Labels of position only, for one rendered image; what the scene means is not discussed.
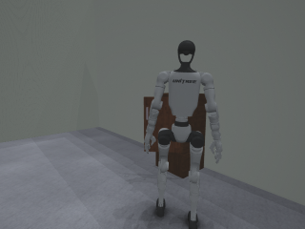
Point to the left robot forearm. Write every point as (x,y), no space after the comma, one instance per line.
(153,114)

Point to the right robot forearm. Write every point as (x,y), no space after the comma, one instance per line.
(214,124)

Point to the handle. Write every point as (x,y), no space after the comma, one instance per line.
(147,113)

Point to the left robot shin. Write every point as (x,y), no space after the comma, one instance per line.
(161,184)

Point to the left robot upper arm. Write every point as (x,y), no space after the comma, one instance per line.
(159,89)

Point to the right robot upper arm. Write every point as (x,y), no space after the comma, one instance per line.
(208,82)

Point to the cupboard door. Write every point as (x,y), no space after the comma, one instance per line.
(165,119)

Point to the humanoid robot torso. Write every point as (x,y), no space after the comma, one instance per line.
(183,94)

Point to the robot right hand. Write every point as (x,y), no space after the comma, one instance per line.
(218,149)

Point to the robot left hand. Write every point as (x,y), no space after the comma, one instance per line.
(147,141)

